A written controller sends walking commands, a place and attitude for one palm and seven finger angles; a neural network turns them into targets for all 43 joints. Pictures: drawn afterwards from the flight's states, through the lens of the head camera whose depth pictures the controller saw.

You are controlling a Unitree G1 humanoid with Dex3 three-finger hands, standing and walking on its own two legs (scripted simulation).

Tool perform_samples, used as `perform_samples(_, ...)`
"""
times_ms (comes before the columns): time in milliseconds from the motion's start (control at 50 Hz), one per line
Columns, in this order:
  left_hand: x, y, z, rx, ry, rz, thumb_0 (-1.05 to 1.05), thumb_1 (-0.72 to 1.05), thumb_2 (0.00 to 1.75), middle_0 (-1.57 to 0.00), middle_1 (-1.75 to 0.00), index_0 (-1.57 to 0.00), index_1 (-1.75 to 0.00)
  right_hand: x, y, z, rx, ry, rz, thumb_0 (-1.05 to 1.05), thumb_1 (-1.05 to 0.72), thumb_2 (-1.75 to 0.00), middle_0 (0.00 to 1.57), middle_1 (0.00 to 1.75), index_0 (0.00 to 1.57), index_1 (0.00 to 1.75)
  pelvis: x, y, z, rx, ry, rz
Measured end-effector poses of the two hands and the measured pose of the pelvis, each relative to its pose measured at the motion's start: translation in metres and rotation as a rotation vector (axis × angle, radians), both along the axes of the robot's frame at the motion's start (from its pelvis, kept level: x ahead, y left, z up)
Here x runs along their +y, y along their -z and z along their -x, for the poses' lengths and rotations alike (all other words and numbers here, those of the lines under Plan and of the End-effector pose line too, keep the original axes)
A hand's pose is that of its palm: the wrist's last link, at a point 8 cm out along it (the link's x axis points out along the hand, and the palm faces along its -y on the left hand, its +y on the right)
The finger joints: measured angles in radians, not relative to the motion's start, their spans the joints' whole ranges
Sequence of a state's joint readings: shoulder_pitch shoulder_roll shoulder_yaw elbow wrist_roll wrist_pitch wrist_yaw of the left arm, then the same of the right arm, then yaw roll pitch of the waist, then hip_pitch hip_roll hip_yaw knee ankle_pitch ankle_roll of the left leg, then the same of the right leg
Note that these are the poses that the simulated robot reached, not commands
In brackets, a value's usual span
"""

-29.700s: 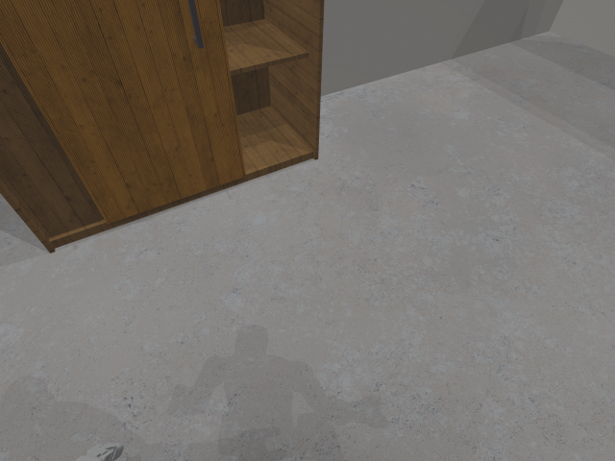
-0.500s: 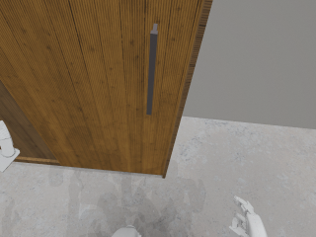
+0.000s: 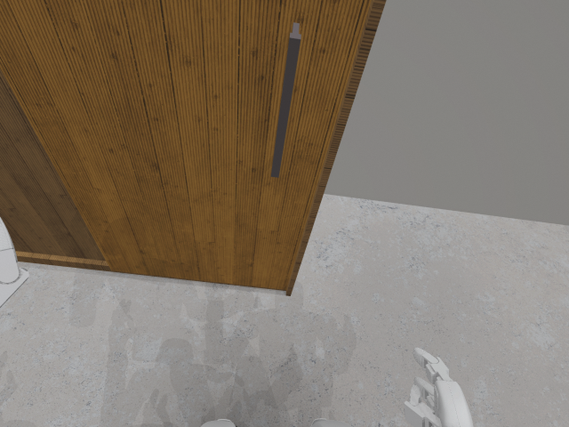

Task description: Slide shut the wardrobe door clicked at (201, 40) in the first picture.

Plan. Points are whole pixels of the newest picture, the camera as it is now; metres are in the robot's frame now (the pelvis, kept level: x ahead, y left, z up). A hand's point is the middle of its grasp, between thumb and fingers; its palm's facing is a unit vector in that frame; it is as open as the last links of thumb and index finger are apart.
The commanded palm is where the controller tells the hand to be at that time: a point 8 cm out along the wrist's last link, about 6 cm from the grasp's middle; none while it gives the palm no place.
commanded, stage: stop stepping back and stand still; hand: left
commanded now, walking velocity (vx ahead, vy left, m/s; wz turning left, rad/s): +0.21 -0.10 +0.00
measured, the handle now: (284, 110) +0.63 +0.05 +0.09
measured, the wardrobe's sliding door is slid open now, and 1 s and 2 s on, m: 0.00 0.00 0.00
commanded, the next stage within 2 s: let the arm hang, fingers relaxed in 0.70 s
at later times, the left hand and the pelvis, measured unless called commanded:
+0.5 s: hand out of the picture +0.13 +0.27 +0.18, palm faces +0.40 -0.86 -0.32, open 7.4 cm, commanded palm +0.07 +0.31 +0.18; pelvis -0.09 +0.02 +0.00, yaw -4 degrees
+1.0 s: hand out of the picture +0.08 +0.24 -0.11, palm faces +0.01 -0.97 -0.23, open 7.4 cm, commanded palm none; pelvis -0.11 +0.05 -0.01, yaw -1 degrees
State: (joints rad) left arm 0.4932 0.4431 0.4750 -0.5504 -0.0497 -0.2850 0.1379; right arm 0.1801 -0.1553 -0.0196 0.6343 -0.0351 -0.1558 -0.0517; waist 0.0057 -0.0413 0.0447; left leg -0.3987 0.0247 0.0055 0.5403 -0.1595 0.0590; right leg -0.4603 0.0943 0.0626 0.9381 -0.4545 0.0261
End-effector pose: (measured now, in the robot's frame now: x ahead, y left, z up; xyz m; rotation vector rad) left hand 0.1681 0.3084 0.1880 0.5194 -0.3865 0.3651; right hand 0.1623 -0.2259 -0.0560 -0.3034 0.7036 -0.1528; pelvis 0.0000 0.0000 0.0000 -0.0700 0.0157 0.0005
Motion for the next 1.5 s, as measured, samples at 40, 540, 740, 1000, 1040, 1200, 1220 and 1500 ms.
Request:
perform_samples(40,-0.003,-0.005,0.011,-0.008,0.014,0.021,0.02,0.88,0.90,-0.21,-0.30,-0.21,-0.30,0.005,-0.004,0.014,-0.014,0.001,-0.021,0.01,-0.90,-0.89,0.20,0.30,0.20,0.30,0.002,-0.004,0.010,-0.002,0.022,0.016)
perform_samples(540,0.001,-0.005,0.079,0.003,0.063,0.058,0.02,0.89,0.90,-0.21,-0.30,-0.21,-0.30,0.006,0.002,0.174,0.028,0.161,-0.026,0.01,-0.90,-0.90,0.20,0.30,0.20,0.30,0.021,-0.009,0.093,-0.058,0.074,-0.009)
perform_samples(740,0.019,0.011,0.097,0.037,-0.008,0.044,0.01,0.88,0.90,-0.21,-0.30,-0.22,-0.30,0.010,0.029,0.160,0.081,0.108,-0.032,0.01,-0.90,-0.89,0.20,0.30,0.21,0.30,0.030,0.008,0.101,-0.058,0.072,-0.028)
perform_samples(1000,-0.016,0.267,0.107,1.114,0.016,0.445,0.01,0.91,0.90,-0.19,-0.30,-0.20,-0.30,0.024,0.042,0.170,0.212,0.057,-0.036,0.01,-0.90,-0.89,0.20,0.30,0.20,0.30,0.052,0.008,0.114,-0.044,0.014,-0.042)
perform_samples(1040,-0.037,0.305,0.148,1.303,0.030,0.488,0.01,0.91,0.90,-0.19,-0.30,-0.20,-0.30,0.024,0.049,0.184,0.259,0.080,-0.049,0.01,-0.90,-0.89,0.20,0.30,0.20,0.30,0.049,0.010,0.116,-0.044,0.028,-0.056)
perform_samples(1200,-0.016,0.351,0.283,1.675,-0.225,0.604,-0.02,0.99,0.90,-0.21,-0.30,-0.21,-0.30,0.035,0.076,0.265,0.589,0.170,-0.065,0.00,-0.90,-0.90,0.20,0.30,0.20,0.30,0.054,0.012,0.118,-0.023,-0.016,-0.022)
perform_samples(1220,-0.011,0.350,0.292,1.703,-0.248,0.606,-0.02,0.99,0.90,-0.21,-0.30,-0.21,-0.30,0.039,0.077,0.276,0.628,0.176,-0.067,0.00,-0.90,-0.90,0.20,0.30,0.20,0.30,0.056,0.011,0.118,-0.025,-0.013,-0.026)
perform_samples(1500,-0.003,0.326,0.311,1.778,-0.308,0.571,0.01,0.91,0.90,-0.20,-0.30,-0.20,-0.30,0.080,0.084,0.310,0.739,0.197,-0.183,0.00,-0.90,-0.89,0.20,0.30,0.20,0.30,0.063,-0.005,0.116,-0.041,0.006,-0.064)
